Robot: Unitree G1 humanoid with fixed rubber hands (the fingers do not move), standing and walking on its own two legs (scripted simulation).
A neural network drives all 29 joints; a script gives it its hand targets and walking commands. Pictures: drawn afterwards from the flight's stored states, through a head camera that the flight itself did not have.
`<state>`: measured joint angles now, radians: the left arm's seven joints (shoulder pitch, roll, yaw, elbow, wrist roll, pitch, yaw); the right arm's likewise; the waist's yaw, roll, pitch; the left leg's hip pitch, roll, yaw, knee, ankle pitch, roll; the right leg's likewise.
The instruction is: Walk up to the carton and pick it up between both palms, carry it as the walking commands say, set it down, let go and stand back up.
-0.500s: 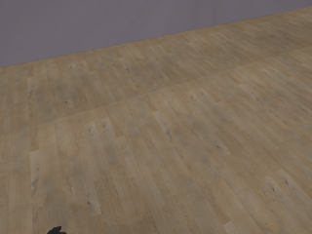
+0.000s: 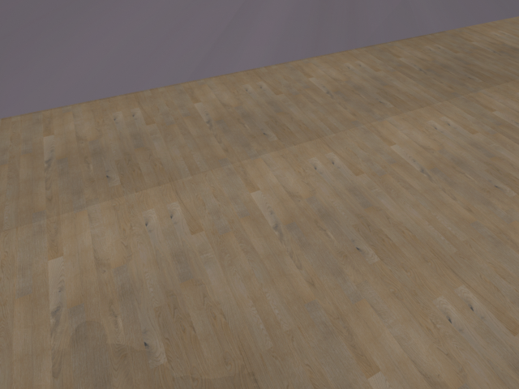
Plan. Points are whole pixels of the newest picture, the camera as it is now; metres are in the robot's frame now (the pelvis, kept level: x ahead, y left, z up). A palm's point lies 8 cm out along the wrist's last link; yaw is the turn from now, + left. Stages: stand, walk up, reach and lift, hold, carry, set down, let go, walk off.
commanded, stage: stand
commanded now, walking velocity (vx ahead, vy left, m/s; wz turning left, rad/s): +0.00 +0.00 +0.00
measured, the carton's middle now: out of the picture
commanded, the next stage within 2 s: walk up in 0.12 s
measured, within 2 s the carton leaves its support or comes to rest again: neither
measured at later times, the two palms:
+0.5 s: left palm out of the picture +0.08 +0.28 -0.13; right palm out of the picture +0.05 -0.31 -0.13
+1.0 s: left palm out of the picture +0.09 +0.19 -0.14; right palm out of the picture -0.04 -0.31 -0.13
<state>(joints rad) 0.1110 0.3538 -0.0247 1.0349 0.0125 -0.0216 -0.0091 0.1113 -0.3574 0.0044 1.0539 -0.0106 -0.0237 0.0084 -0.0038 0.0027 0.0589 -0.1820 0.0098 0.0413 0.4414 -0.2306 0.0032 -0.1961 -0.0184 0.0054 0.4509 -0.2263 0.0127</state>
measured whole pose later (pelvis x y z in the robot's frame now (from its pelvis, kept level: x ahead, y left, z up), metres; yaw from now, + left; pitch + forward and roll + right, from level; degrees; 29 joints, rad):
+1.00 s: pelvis -0.05 -0.03 -0.01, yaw -19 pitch +3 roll +1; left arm 0.17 0.23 0.05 0.95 0.03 0.06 0.00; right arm 0.11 -0.25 -0.04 0.93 -0.01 0.06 -0.03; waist 0.03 -0.02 0.05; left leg -0.31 0.02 0.02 0.70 -0.44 -0.05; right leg -0.41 0.06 0.02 0.44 -0.07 -0.06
